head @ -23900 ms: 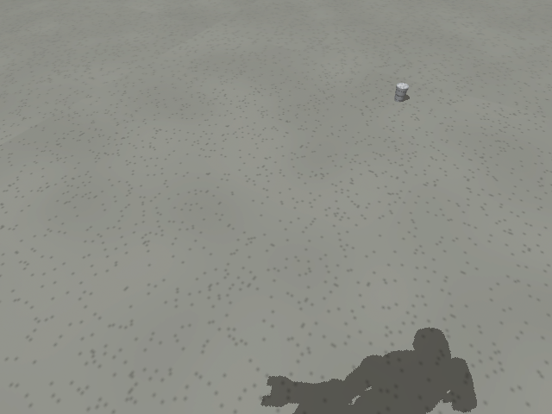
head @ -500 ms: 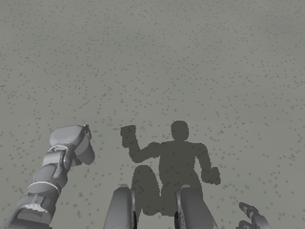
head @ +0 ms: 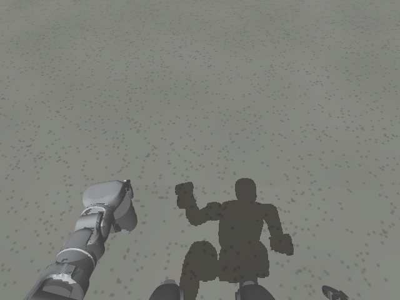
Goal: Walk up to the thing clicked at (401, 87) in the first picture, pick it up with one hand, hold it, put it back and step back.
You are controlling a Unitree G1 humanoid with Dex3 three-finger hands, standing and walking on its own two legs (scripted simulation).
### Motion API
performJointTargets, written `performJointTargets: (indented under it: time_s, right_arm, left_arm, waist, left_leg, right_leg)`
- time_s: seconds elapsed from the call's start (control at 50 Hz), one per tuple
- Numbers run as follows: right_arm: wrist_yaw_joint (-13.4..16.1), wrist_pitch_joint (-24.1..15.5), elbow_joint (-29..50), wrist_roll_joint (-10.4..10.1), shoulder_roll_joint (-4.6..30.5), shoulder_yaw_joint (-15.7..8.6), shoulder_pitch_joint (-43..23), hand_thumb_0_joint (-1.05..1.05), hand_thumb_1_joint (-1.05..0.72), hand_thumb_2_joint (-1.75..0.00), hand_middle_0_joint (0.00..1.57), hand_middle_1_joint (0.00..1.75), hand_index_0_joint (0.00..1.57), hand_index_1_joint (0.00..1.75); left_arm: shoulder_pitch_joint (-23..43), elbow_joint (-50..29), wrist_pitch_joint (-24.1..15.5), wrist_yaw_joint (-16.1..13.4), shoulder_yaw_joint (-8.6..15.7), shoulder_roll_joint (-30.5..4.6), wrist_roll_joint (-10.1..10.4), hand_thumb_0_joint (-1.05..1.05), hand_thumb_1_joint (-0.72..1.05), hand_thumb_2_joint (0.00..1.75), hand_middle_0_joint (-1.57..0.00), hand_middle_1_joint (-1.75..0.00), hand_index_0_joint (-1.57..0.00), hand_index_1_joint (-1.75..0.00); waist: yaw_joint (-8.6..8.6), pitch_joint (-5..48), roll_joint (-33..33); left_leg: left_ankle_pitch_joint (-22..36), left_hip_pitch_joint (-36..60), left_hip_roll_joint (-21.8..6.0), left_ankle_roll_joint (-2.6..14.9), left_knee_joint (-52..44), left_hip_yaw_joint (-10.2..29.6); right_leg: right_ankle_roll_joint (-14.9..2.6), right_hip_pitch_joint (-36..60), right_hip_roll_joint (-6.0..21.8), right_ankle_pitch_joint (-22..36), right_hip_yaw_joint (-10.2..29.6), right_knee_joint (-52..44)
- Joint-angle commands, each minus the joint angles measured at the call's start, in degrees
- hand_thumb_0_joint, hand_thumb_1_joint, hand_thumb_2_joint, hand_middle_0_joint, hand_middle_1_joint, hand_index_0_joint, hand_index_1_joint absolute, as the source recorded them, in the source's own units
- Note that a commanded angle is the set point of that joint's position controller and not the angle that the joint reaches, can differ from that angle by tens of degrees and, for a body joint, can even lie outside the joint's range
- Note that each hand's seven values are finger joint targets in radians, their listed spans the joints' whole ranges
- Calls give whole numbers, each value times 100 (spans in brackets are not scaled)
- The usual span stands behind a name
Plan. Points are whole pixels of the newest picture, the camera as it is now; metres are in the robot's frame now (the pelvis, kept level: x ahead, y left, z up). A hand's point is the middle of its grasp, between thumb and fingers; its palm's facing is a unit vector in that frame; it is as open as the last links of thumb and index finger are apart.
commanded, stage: lift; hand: left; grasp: from above
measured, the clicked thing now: (121, 214) +0.33 +0.22 -0.13
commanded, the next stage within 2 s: hold in 0.06 s
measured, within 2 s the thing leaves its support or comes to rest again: neither
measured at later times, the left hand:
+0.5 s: hand (107, 199) +0.33 +0.22 -0.03, palm faces -0.44 -0.07 -0.90, open 9.9 cm
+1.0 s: hand (106, 203) +0.31 +0.21 -0.01, palm faces -0.45 -0.06 -0.89, open 9.9 cm
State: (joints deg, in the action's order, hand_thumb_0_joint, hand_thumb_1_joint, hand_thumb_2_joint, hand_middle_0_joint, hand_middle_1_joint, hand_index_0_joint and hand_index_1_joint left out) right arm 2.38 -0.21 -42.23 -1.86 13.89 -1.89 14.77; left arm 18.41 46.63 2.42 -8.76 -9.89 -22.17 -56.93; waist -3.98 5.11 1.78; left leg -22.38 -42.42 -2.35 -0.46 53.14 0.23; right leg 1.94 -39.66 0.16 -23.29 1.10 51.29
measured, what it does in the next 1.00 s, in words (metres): stands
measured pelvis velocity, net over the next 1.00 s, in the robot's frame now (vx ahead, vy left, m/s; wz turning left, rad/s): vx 0.02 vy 0.00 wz -0.01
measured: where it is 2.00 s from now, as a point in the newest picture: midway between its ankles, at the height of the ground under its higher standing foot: outside the picture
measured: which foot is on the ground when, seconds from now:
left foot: down 0.00-1.00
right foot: down 0.00-1.00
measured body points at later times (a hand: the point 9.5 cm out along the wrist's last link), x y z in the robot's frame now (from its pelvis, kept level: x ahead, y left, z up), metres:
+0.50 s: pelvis +0.02 +0.00 +0.03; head +0.06 -0.01 +0.48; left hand +0.35 +0.22 +0.02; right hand +0.13 -0.27 -0.09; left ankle +0.04 +0.12 -0.69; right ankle +0.02 -0.14 -0.69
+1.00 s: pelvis +0.02 +0.00 +0.04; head +0.03 -0.02 +0.49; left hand +0.33 +0.21 +0.04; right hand +0.14 -0.27 -0.08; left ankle +0.04 +0.12 -0.69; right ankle +0.02 -0.14 -0.69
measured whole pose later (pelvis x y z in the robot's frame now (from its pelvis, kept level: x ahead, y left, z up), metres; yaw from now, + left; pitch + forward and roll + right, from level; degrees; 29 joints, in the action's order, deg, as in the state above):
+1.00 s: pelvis +0.02 +0.00 +0.04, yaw -1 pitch +3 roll +0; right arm 1.6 2.8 -39.2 -3.0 14.9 -2.5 12.4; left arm 14.0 38.1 1.7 -0.2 -12.1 -21.8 -57.3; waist -0.9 1.8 2.5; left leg -15.5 -21.4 -1.8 -0.7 34.0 -1.4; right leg 1.6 -20.0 0.8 -17.0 2.2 33.9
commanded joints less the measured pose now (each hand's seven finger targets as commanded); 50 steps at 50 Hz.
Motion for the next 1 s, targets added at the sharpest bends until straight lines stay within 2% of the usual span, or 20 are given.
performJointTargets:
  time_s: [0.0,0.14,0.22,0.24,0.26,0.32,0.36,0.38,0.4,0.5,0.54,0.58,0.64,0.76,0.78,0.82,0.84,0.9,0.94,0.98]
  right_arm:
    - [64,-192,592,11,832,-311,63,0,-91,-90,20,30,20,30]
    - [55,-164,646,-3,855,-328,-16,0,-91,-90,20,30,20,30]
    - [53,-148,638,-9,900,-356,-46,0,-91,-90,20,30,20,30]
    - [49,-151,624,-6,900,-355,-34,0,-90,-90,20,30,20,30]
    - [54,-141,631,-10,901,-351,-62,0,-90,-90,20,30,20,30]
    - [39,-128,646,-14,932,-379,-74,0,-90,-90,20,30,20,30]
    - [29,-119,649,-23,892,-370,-113,0,-90,-90,20,30,20,30]
    - [20,-117,654,-17,911,-371,-107,0,-90,-90,20,30,20,30]
    - [20,-111,654,-29,891,-369,-122,0,-90,-90,20,30,20,30]
    - [-17,-74,790,-40,929,-401,-199,0,-90,-90,20,30,20,30]
    - [-14,-44,887,-58,885,-369,-280,0,-90,-90,20,30,20,30]
    - [-18,-28,896,-61,927,-377,-280,0,-90,-90,20,30,20,30]
    - [-20,12,954,-70,912,-368,-310,0,-90,-90,20,30,20,30]
    - [-28,49,1030,-81,916,-341,-426,0,-90,-90,20,30,20,30]
    - [-37,50,1029,-70,882,-327,-421,0,-90,-90,20,30,20,30]
    - [-28,68,1030,-75,922,-348,-490,0,-90,-90,20,30,20,30]
    - [-29,70,1043,-85,880,-326,-462,0,-90,-90,20,30,20,30]
    - [-14,78,1052,-94,882,-323,-546,0,-91,-90,20,30,20,30]
    - [-7,71,1063,-94,868,-317,-544,0,-90,-90,20,30,20,30]
    - [12,78,1103,-108,858,-298,-627,0,-91,-90,20,30,20,30]
  left_arm:
    - [1483,-942,42,-165,413,-1077,51,0,51,98,-88,-94,-90,-93]
    - [1583,-1213,-18,-109,407,-1129,-21,0,52,99,-89,-95,-91,-93]
    - [1826,-1413,-37,-127,436,-1226,-80,0,52,98,-89,-92,-91,-90]
    - [1852,-1408,-46,-113,399,-1166,-88,0,51,97,-89,-91,-90,-89]
    - [1838,-1457,-50,-111,436,-1245,-98,0,51,98,-89,-91,-90,-90]
    - [1751,-1434,-35,-60,459,-1236,-64,0,49,99,-87,-93,-88,-91]
    - [1745,-1448,-26,3,344,-1108,-51,0,50,98,-87,-93,-88,-91]
    - [1766,-1394,-20,41,323,-1083,-62,0,50,98,-87,-92,-89,-91]
    - [1680,-1416,-4,76,346,-1113,-73,0,50,97,-88,-90,-90,-89]
    - [1683,-1552,-52,322,365,-1151,-17,0,51,97,-87,-93,-89,-90]
    - [1550,-1592,-53,393,258,-1021,-19,0,52,96,-89,-91,-91,-89]
    - [1441,-1569,-68,426,399,-1173,-19,0,54,95,-89,-91,-92,-89]
    - [1474,-1735,-85,497,405,-1193,-50,0,53,97,-89,-91,-91,-89]
    - [1594,-1909,-75,441,506,-1257,-84,0,55,96,-89,-93,-92,-91]
    - [1577,-1967,-64,453,422,-1166,-96,0,55,98,-90,-94,-92,-91]
    - [1634,-1954,-70,473,508,-1289,-74,0,55,100,-90,-94,-92,-92]
    - [1571,-1952,-63,497,389,-1155,-96,0,54,100,-89,-94,-91,-92]
    - [1542,-1990,-75,550,471,-1249,-69,0,54,100,-90,-95,-91,-93]
    - [1688,-2192,-93,587,373,-1163,-10,0,54,100,-88,-97,-91,-95]
    - [1495,-2105,-66,605,399,-1151,6,0,56,98,-91,-93,-93,-91]
  waist:
    - [69,1671,70]
    - [130,1631,45]
    - [117,1631,212]
    - [53,1646,160]
    - [127,1641,164]
    - [163,1691,197]
    - [173,1591,145]
    - [109,1532,73]
    - [188,1513,80]
    - [226,1488,127]
    - [228,1327,59]
    - [266,1338,-11]
    - [272,1377,-43]
    - [307,1209,15]
    - [276,1232,92]
    - [307,1279,62]
    - [285,1232,-25]
    - [354,1235,-60]
    - [310,1299,49]
    - [358,1108,-64]
  left_leg:
    - [1207,1691,259,46,-1010,-12]
    - [1617,2170,261,39,-1342,-59]
    - [1724,2454,267,11,-1503,-88]
    - [1779,2534,250,1,-1527,-55]
    - [1830,2562,262,8,-1565,-60]
    - [2097,2729,256,-4,-1620,-67]
    - [2218,2767,255,8,-1664,-89]
    - [2174,2723,266,10,-1689,-85]
    - [2210,2725,276,26,-1715,-124]
    - [2228,2844,261,8,-1850,-132]
    - [2204,2806,276,36,-1895,-150]
    - [2246,2821,275,45,-1927,-154]
    - [2425,2915,276,76,-1951,-181]
    - [1923,2935,314,81,-2153,-214]
    - [1956,2980,292,71,-2173,-212]
    - [1996,3069,270,76,-2201,-203]
    - [1995,3057,271,91,-2218,-201]
    - [1928,3065,297,108,-2268,-217]
    - [1921,3161,277,93,-2308,-213]
    - [1792,3117,288,111,-2368,-224]
  right_leg:
    - [-200,814,-218,1260,-61,-1078]
    - [-209,1212,-225,1600,-78,-1362]
    - [-221,1308,-219,1661,-80,-1499]
    - [-221,1322,-227,1674,-99,-1498]
    - [-214,1414,-217,1730,-92,-1543]
    - [-216,1539,-222,1915,-98,-1597]
    - [-211,1598,-232,2043,-86,-1649]
    - [-203,1647,-228,2044,-80,-1677]
    - [-207,1705,-220,2097,-69,-1697]
    - [-219,1895,-250,2022,-88,-1791]
    - [-210,1880,-235,2075,-68,-1864]
    - [-205,2019,-238,2094,-85,-1892]
    - [-193,2061,-228,2303,-63,-1914]
    - [-193,2101,-203,1864,-16,-2121]
    - [-214,2102,-211,1862,-27,-2099]
    - [-195,2143,-224,1869,-57,-2139]
    - [-199,2137,-220,1889,-48,-2139]
    - [-183,2240,-198,1842,-37,-2226]
    - [-191,2215,-212,1818,-22,-2238]
    - [-183,2201,-200,1710,-29,-2330]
